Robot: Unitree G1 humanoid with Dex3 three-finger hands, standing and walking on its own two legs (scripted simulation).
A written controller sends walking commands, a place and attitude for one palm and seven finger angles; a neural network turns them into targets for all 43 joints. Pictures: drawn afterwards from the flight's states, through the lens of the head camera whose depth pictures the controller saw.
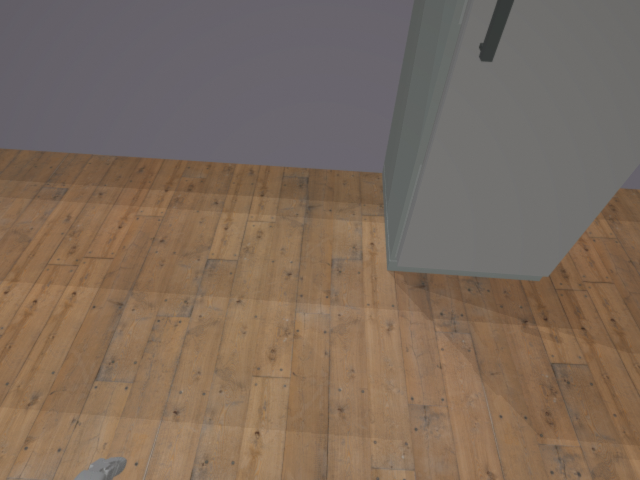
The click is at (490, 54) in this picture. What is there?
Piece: fridge door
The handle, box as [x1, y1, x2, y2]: [479, 0, 513, 61]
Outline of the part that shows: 513,0 497,0 484,42 480,43 479,46 481,51 479,57 481,60 492,60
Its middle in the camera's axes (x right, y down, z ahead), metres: +0.35 -0.47 +0.73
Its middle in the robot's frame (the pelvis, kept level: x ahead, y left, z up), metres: +0.91 -0.30 +0.24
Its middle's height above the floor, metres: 1.01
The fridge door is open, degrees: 0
